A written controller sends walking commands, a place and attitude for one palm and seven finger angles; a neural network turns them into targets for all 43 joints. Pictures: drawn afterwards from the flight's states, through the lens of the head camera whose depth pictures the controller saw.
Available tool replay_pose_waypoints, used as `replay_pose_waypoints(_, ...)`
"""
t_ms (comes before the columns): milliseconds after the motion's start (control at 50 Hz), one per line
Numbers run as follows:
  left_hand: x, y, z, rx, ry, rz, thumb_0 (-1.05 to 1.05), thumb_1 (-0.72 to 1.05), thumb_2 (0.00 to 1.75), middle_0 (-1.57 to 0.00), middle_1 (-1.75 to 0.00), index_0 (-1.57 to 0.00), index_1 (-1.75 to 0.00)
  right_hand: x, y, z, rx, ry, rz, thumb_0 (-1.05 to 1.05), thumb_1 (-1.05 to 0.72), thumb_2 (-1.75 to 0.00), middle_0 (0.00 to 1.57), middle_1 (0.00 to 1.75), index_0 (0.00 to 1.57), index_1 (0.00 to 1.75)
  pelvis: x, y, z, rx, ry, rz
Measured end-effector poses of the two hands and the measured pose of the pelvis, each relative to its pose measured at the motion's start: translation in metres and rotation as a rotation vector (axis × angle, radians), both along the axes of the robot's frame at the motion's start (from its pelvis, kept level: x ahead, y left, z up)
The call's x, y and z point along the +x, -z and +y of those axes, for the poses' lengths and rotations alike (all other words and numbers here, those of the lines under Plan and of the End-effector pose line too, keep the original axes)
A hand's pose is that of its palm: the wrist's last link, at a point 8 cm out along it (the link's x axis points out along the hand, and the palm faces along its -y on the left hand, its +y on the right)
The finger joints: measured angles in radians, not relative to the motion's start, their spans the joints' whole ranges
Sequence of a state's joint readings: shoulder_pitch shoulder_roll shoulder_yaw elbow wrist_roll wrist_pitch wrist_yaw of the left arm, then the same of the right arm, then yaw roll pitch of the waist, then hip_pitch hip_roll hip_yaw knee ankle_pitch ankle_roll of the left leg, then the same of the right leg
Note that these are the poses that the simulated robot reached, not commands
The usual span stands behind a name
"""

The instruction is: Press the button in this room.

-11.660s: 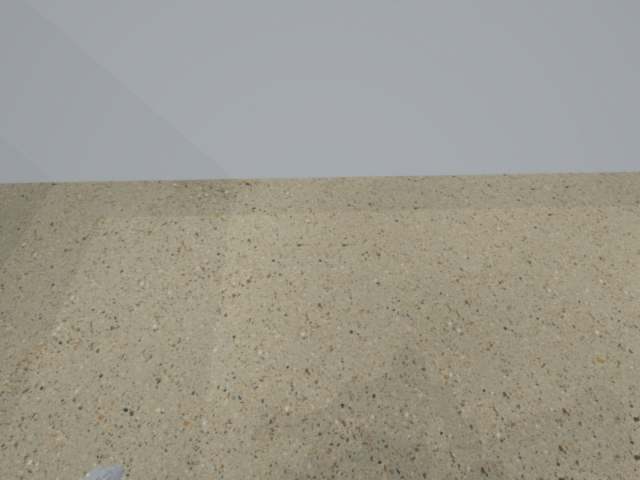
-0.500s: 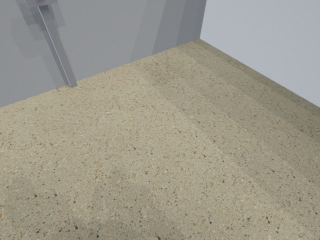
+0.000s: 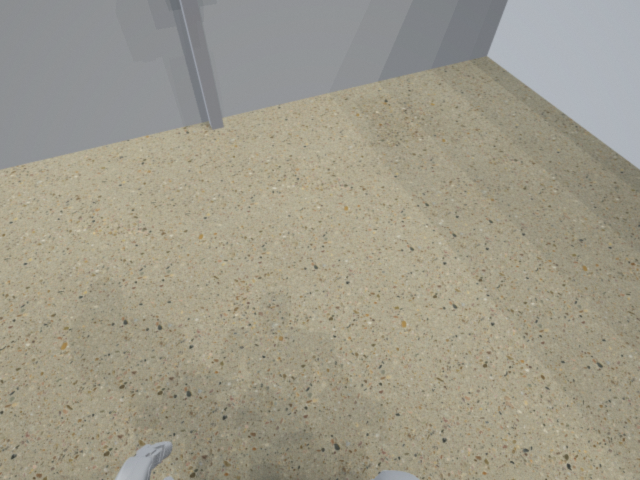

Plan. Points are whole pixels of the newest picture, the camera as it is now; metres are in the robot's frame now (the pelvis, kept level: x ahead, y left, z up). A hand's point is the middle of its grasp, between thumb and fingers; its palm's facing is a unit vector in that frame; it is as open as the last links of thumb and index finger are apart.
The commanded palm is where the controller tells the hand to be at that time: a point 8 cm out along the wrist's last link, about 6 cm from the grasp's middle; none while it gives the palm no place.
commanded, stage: turn or walk to find it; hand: left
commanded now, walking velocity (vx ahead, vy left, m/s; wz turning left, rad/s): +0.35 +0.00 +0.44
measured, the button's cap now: out of the picture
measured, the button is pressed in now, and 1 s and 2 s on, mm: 0 0 0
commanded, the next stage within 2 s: stand and wait in 1.76 s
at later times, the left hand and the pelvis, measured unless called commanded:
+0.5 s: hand out of the picture -0.05 +0.14 -0.16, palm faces +0.30 -0.92 -0.25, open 7.4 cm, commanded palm none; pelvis +0.03 -0.04 +0.00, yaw +15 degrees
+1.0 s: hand out of the picture +0.09 +0.22 -0.15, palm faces +0.43 -0.87 -0.25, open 7.4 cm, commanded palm none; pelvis +0.05 -0.03 +0.00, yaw +25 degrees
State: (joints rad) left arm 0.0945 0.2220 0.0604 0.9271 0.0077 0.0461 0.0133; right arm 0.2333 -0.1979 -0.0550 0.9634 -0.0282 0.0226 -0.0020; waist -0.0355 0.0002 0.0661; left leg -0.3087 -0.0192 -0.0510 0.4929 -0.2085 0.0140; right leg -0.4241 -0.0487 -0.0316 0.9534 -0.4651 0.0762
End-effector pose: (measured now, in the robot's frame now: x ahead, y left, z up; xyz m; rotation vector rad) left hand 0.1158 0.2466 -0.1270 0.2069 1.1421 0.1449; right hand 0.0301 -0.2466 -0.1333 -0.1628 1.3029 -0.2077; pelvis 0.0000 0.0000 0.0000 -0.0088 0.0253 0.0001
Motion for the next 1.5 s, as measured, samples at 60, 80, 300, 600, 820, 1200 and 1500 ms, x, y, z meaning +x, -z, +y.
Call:
replay_pose_waypoints(60,0.003,-0.007,-0.011,0.01,-0.016,-0.044,0.01,0.9,0.9,-0.2,-0.3,-0.2,-0.3,0.012,0.004,-0.014,0.009,-0.033,-0.017,0.0,-0.9,-0.9,0.21,0.3,0.2,0.3,-0.002,0.001,-0.013,0.006,-0.035,-0.002)
replay_pose_waypoints(80,0.002,-0.009,-0.016,0.014,-0.021,-0.058,0.01,0.9,0.9,-0.2,-0.3,-0.2,-0.3,0.015,0.007,-0.02,0.014,-0.043,-0.022,0.0,-0.9,-0.9,0.21,0.3,0.2,0.3,-0.002,0.003,-0.018,0.009,-0.045,-0.004)
replay_pose_waypoints(300,-0.093,-0.015,-0.048,0.042,-0.205,0.08,0.01,0.9,0.9,-0.2,-0.3,-0.2,-0.3,0.077,0.011,-0.056,0.036,-0.174,-0.034,0.0,-0.91,-0.9,0.2,0.3,0.19,0.3,0.015,-0.003,-0.049,0.05,-0.165,-0.036)
replay_pose_waypoints(600,-0.208,0.027,-0.053,-0.088,-0.452,0.371,0.01,0.9,0.9,-0.2,-0.3,-0.2,-0.3,0.186,0.008,0.031,0.009,-0.443,-0.09,0.0,-0.91,-0.9,0.2,0.3,0.19,0.3,0.037,0.016,-0.014,0.025,-0.301,-0.02)
replay_pose_waypoints(820,-0.131,0.014,0.006,-0.038,-0.474,0.121,0.01,0.91,0.9,-0.2,-0.3,-0.2,-0.3,0.198,-0.018,0.066,0.024,-0.496,-0.154,0.0,-0.9,-0.9,0.21,0.3,0.2,0.3,0.042,-0.002,-0.003,-0.003,-0.375,-0.046)
replay_pose_waypoints(1200,-0.079,-0.023,-0.047,0.066,-0.509,-0.057,0.01,0.9,0.9,-0.2,-0.3,-0.2,-0.3,0.17,0.023,-0.029,0.037,-0.495,0.076,0.0,-0.91,-0.9,0.2,0.3,0.2,0.3,0.062,0.002,-0.059,0.055,-0.55,-0.04)
replay_pose_waypoints(1500,-0.224,0.01,-0.094,-0.043,-0.779,0.154,0.01,0.9,0.9,-0.2,-0.3,-0.2,-0.3,0.211,0.005,0.03,0.0,-0.74,0.01,0.0,-0.91,-0.9,0.2,0.3,0.19,0.3,0.035,0.004,-0.053,0.042,-0.702,-0.03)
